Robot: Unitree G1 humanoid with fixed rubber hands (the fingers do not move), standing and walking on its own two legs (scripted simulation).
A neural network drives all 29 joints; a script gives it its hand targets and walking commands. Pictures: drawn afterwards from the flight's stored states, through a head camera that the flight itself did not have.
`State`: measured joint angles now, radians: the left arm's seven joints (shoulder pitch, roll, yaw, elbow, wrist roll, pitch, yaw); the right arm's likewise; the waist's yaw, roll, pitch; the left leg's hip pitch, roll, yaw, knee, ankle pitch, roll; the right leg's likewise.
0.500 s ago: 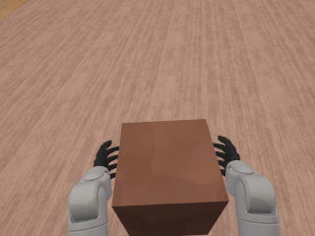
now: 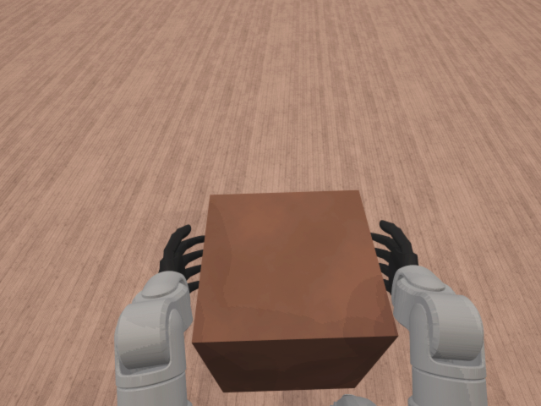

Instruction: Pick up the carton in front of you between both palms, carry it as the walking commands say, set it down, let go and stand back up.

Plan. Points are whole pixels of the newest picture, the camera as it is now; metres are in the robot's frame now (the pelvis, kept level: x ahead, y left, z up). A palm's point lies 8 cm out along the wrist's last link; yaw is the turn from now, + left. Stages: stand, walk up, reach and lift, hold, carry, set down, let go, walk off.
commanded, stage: carry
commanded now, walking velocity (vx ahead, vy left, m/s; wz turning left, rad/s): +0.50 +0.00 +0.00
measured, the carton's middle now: (286, 297) +0.28 +0.00 +0.01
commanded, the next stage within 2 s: none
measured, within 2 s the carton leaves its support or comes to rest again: neither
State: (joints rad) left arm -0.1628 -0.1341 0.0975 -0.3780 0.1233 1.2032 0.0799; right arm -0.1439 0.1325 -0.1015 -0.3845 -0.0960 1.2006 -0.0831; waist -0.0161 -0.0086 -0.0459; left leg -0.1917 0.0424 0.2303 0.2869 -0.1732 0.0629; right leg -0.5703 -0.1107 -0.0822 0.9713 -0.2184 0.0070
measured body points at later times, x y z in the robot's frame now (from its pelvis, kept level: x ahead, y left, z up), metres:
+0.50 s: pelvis +0.34 -0.05 +0.00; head +0.38 -0.07 +0.45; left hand +0.60 +0.12 +0.05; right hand +0.63 -0.18 +0.04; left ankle +0.34 +0.10 -0.69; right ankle +0.35 -0.12 -0.75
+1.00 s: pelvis +0.54 -0.01 -0.02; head +0.54 -0.01 +0.43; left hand +0.82 +0.14 +0.06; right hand +0.82 -0.16 +0.06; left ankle +0.56 +0.08 -0.75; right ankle +0.42 -0.13 -0.75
